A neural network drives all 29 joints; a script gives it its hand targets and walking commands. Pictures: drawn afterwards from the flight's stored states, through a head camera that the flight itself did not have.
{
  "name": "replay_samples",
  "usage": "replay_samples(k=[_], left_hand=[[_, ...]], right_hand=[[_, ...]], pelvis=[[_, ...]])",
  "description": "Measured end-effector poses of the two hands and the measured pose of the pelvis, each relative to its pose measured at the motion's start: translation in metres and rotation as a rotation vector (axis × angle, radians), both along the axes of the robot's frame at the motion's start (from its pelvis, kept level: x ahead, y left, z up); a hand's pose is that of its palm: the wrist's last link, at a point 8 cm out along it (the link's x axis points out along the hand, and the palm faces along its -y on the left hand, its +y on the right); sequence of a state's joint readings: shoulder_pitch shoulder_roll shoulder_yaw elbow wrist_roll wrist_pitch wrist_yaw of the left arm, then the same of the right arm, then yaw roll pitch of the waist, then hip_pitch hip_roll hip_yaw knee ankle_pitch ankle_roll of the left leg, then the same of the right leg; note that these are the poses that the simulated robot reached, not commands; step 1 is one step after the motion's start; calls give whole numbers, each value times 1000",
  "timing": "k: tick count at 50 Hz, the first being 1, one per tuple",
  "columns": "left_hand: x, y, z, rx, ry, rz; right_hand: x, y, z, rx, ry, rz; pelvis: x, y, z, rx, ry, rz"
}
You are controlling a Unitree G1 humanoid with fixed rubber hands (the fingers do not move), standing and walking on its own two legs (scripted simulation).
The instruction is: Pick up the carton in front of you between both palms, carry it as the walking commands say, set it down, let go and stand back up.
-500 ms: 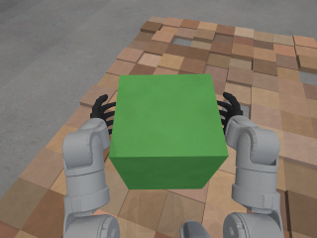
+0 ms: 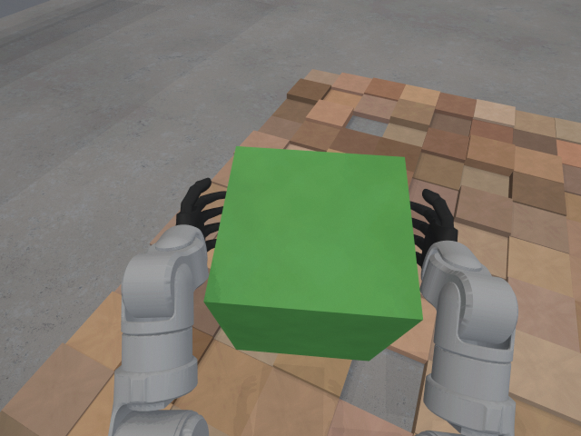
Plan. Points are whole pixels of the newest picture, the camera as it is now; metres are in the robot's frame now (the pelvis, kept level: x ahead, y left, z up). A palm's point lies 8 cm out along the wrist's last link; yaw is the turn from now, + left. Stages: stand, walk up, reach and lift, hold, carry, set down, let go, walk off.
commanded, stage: carry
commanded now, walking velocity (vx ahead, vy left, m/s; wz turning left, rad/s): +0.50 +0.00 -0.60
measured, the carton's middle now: (309, 265) +0.35 +0.01 +0.06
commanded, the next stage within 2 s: none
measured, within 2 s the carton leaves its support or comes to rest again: neither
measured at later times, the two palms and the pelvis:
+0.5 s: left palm (330, 98) +0.69 -0.01 +0.13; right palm (500, 129) +0.60 -0.30 +0.13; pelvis +0.30 -0.06 -0.01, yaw -19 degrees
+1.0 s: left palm (455, 23) +0.96 -0.29 +0.18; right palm out of the picture +0.76 -0.51 +0.18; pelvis +0.60 -0.17 +0.03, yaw -37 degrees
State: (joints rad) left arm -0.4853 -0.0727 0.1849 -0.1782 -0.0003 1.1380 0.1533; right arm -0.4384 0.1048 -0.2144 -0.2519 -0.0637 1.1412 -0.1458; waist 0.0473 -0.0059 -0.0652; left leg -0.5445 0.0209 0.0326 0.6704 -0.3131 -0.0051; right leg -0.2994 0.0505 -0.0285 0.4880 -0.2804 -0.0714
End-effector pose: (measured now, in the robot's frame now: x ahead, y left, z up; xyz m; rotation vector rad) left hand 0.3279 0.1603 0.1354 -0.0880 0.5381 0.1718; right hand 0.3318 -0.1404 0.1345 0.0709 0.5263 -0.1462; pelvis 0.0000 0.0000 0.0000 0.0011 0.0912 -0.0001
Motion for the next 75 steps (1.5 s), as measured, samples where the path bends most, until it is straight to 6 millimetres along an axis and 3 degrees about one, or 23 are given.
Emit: replay_samples(k=[5,12,18,23,27,34,38,44,51,56,65,70,75], left_hand=[[82,-17,18,2,-25,-112],[183,-70,29,-30,47,-233],[269,-122,24,-47,47,-291],[336,-161,5,-18,56,-293],[376,-179,-10,-13,102,-295],[469,-219,11,-45,34,-342],[531,-259,18,-41,31,-436],[592,-352,32,-40,76,-601],[641,-466,40,-71,37,-734],[683,-526,37,-44,-18,-727],[748,-579,29,23,90,-623],[785,-611,27,38,114,-590],[831,-647,23,47,90,-587]], right_hand=[[52,-15,21,-27,-22,-90],[110,-62,32,-25,50,-234],[179,-110,31,-10,44,-310],[248,-148,9,20,50,-307],[291,-167,-5,60,90,-319],[365,-201,14,61,13,-386],[401,-230,22,20,17,-458],[415,-296,33,21,60,-635],[431,-384,45,29,3,-792],[479,-450,37,26,-39,-764],[569,-521,23,110,67,-677],[612,-558,16,127,93,-650],[665,-598,13,110,79,-617]], pelvis=[[63,13,-5,21,-7,-79],[139,11,10,-9,0,-165],[214,-14,6,-18,0,-238],[279,-49,-9,-58,-28,-296],[319,-65,-2,-51,-26,-339],[408,-83,8,-21,-1,-412],[467,-96,7,24,-10,-469],[534,-122,29,2,10,-558],[611,-183,30,-8,8,-653],[662,-251,9,-7,-39,-691],[715,-330,30,20,-42,-661],[756,-374,39,37,-50,-624],[802,-418,35,39,-60,-595]])
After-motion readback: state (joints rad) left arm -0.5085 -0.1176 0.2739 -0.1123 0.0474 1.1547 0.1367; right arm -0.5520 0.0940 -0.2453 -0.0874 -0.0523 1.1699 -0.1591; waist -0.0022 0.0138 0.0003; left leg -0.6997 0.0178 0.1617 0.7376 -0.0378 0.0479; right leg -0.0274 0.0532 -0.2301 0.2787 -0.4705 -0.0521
